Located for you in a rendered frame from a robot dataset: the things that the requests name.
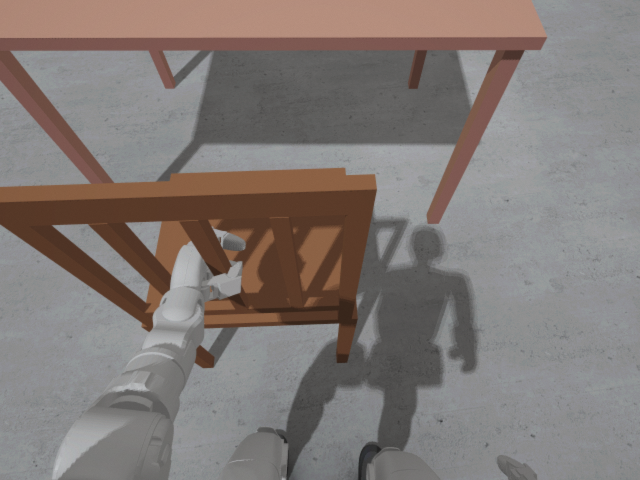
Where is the robot right hand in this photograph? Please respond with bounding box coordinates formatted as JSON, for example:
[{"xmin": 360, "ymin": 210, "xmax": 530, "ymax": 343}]
[{"xmin": 497, "ymin": 455, "xmax": 537, "ymax": 480}]

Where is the left robot shin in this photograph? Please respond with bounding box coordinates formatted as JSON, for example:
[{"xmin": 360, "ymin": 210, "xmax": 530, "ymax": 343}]
[{"xmin": 255, "ymin": 426, "xmax": 281, "ymax": 439}]

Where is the left robot foot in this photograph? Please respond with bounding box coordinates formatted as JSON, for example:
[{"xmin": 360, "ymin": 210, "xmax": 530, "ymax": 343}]
[{"xmin": 278, "ymin": 434, "xmax": 289, "ymax": 478}]

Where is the robot left hand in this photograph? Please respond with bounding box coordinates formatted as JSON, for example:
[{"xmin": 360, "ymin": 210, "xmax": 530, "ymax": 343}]
[{"xmin": 170, "ymin": 226, "xmax": 246, "ymax": 302}]

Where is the robot left upper arm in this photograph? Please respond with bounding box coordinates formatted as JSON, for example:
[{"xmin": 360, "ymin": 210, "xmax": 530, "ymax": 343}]
[{"xmin": 55, "ymin": 406, "xmax": 174, "ymax": 480}]

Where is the table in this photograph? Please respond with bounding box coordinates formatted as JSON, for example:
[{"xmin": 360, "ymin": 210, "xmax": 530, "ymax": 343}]
[{"xmin": 0, "ymin": 0, "xmax": 547, "ymax": 224}]

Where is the chair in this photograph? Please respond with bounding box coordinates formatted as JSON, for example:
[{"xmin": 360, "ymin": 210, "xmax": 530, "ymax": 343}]
[{"xmin": 0, "ymin": 168, "xmax": 377, "ymax": 368}]

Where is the left robot forearm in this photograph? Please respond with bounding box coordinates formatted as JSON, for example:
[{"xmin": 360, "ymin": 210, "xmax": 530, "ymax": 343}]
[{"xmin": 52, "ymin": 287, "xmax": 205, "ymax": 480}]

